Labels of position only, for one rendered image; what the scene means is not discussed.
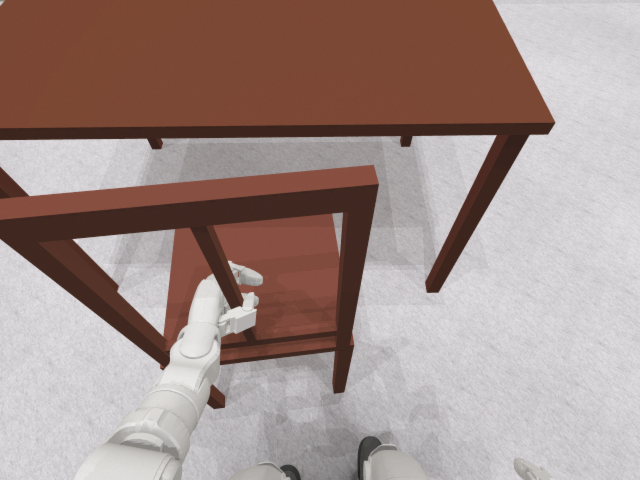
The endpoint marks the left robot upper arm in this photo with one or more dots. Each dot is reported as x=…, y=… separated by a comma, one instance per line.
x=120, y=462

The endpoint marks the table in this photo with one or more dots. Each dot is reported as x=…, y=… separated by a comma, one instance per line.
x=159, y=69

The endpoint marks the left robot forearm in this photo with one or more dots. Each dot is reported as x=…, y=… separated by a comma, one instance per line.
x=171, y=409

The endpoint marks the right robot foot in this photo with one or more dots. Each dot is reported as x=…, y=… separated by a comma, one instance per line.
x=366, y=446

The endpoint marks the right robot hand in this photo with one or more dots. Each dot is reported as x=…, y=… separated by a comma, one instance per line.
x=528, y=471

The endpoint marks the robot right shin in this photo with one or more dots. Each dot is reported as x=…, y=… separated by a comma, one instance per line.
x=383, y=447

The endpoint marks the chair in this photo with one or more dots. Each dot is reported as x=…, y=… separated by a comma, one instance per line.
x=279, y=225

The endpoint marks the left robot hand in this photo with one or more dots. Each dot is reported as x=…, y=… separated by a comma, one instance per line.
x=209, y=303

